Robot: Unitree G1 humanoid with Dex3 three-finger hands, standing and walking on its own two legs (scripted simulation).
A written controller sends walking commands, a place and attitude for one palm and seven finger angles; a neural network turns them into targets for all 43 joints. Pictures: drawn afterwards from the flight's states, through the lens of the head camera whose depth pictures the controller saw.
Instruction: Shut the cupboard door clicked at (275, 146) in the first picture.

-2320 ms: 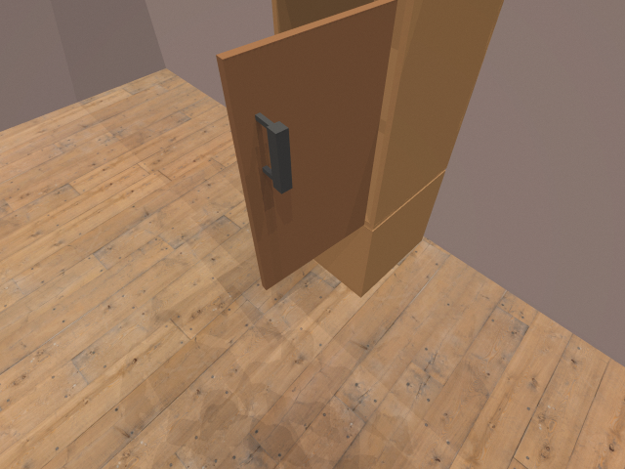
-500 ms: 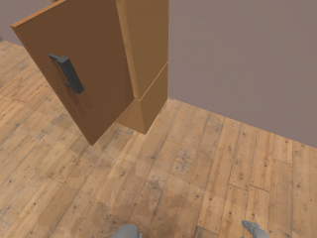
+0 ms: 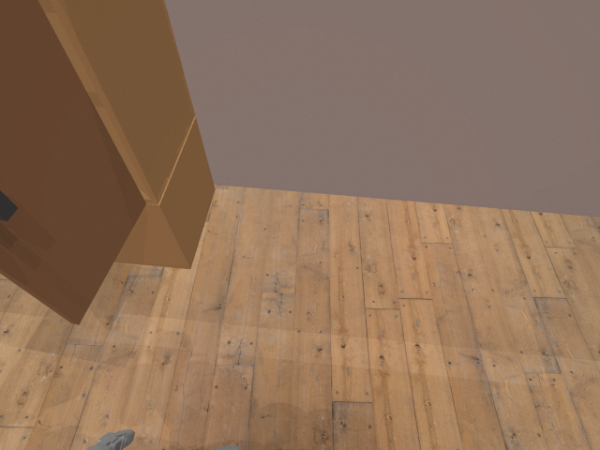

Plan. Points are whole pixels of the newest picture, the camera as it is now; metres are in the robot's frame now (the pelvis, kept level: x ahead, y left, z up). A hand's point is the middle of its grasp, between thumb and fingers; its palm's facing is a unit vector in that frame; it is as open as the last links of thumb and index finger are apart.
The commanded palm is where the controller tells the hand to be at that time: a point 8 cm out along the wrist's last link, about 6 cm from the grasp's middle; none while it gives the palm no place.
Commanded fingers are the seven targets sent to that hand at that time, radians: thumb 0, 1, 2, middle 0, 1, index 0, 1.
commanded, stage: walk to a spot facing it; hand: left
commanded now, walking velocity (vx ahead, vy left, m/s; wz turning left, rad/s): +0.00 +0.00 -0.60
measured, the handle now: out of the picture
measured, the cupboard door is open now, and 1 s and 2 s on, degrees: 85 85 85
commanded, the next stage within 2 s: turn to face it in 1.52 s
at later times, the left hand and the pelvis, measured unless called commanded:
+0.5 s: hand (226, 354) +0.26 +0.14 -0.13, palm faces -0.35 -0.92 -0.14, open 7.4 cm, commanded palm none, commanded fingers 0.00 0.90 0.90 -0.20 -0.30 -0.20 -0.30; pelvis +0.08 +0.00 +0.03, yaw -19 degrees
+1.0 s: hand (286, 312) +0.35 +0.05 -0.15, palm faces -0.45 -0.87 -0.18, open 7.3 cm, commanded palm none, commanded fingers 0.00 0.90 0.90 -0.20 -0.30 -0.20 -0.30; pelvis +0.25 -0.11 +0.02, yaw -31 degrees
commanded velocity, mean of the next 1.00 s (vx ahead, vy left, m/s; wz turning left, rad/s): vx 0.32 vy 0.00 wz -0.46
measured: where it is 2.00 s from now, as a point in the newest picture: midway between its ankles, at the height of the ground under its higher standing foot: (415, 330)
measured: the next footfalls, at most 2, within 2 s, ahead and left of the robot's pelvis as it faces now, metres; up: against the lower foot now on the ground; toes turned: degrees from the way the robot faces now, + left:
left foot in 0.24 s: +0.08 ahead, +0.13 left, +0.00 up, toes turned -5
right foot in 0.64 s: +0.17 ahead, -0.18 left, +0.00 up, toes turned -31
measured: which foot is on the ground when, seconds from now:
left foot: up 0.00-0.22, down 0.24-0.64, up 0.66-1.00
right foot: down 0.00-0.24, up 0.26-0.62, down 0.64-1.00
